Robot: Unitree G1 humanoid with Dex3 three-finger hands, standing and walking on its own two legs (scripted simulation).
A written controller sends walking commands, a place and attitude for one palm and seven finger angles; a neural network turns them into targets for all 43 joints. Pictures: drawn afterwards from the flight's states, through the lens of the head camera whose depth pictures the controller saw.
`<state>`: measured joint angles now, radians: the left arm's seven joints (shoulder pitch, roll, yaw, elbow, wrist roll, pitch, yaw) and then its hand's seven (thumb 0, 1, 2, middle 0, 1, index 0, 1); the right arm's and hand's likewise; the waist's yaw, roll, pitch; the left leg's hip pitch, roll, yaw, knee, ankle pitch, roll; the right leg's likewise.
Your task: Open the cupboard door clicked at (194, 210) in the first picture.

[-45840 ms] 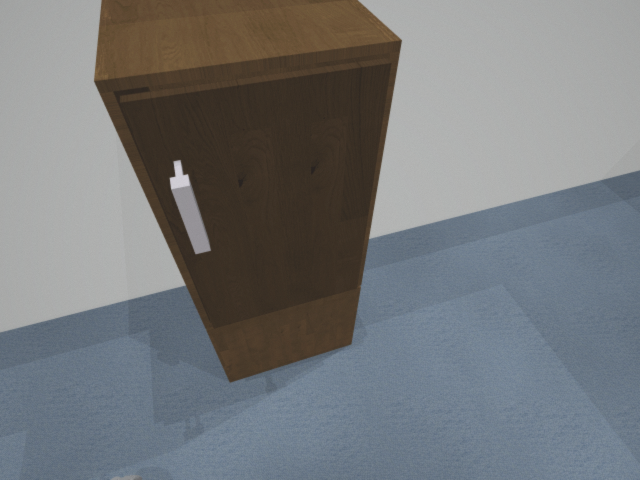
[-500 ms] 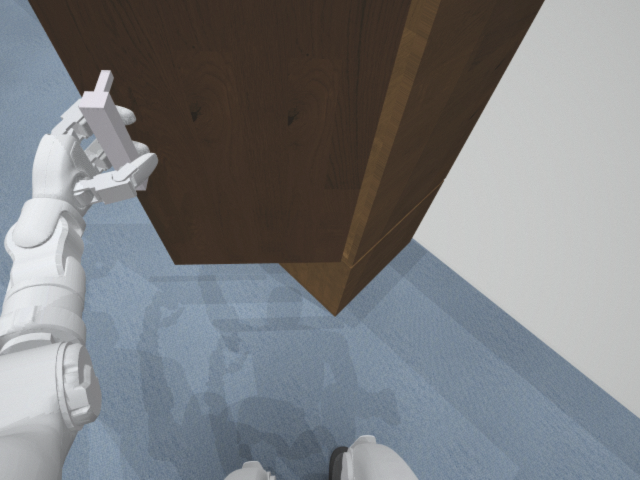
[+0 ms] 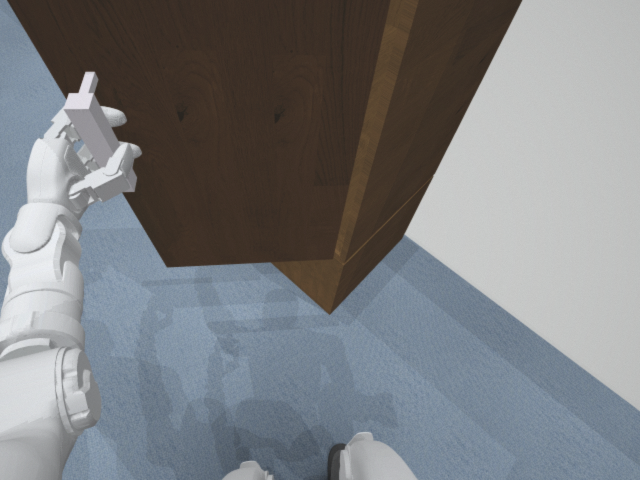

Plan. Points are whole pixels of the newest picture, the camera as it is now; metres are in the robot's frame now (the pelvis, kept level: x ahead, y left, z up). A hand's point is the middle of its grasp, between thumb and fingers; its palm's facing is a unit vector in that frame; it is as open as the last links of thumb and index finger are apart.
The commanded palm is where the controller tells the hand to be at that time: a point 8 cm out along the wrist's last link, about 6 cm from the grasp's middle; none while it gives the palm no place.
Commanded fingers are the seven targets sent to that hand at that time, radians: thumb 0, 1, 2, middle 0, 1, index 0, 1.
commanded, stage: pull the door open along its arc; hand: left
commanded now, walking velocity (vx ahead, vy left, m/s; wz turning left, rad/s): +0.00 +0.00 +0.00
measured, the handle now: (108, 135) +0.52 +0.24 +0.09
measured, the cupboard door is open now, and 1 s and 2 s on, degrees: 48 95 95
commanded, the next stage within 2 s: open thumb and fingers to let go in 0.94 s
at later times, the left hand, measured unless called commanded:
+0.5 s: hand (156, 270) +0.33 +0.16 +0.09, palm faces +0.22 -0.97 +0.07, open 6.7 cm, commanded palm +0.28 +0.22 +0.09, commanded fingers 0.00 0.90 0.90 -0.40 -1.35 -0.40 -1.35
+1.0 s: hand (252, 341) +0.26 +0.06 +0.09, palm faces +0.39 -0.92 -0.01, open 6.6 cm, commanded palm +0.20 +0.10 +0.09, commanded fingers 0.00 0.90 0.90 -0.40 -1.35 -0.40 -1.35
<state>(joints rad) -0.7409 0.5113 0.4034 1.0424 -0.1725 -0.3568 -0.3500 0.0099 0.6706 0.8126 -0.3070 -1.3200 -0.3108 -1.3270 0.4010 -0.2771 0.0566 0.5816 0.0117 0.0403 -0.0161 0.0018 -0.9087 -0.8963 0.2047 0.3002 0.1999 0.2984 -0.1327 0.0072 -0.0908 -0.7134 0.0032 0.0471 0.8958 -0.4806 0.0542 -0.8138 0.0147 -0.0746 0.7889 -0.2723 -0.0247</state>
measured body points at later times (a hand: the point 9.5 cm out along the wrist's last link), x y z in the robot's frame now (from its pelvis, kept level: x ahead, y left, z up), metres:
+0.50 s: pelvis +0.02 -0.01 +0.02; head +0.06 -0.01 +0.46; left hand +0.32 +0.21 +0.09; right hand +0.19 -0.23 -0.07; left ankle -0.03 +0.08 -0.69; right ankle +0.06 -0.11 -0.69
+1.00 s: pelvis +0.02 -0.04 +0.01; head +0.04 -0.06 +0.46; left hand +0.23 +0.11 +0.10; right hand +0.21 -0.25 -0.08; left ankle -0.03 +0.08 -0.69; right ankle +0.06 -0.11 -0.69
